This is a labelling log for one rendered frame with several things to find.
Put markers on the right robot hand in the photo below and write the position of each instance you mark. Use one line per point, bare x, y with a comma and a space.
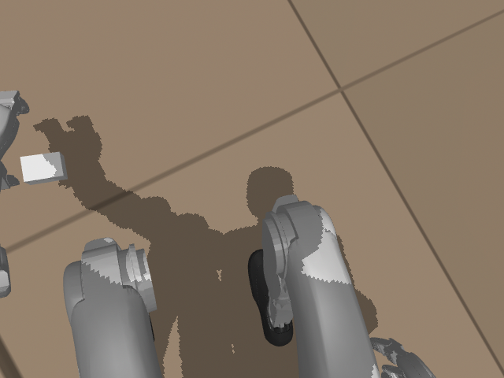
409, 364

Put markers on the small box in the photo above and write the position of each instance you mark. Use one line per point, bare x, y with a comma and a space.
43, 168

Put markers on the left robot hand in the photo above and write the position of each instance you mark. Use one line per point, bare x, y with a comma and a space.
11, 105

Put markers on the right robot foot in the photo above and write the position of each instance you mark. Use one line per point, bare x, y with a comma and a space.
276, 336

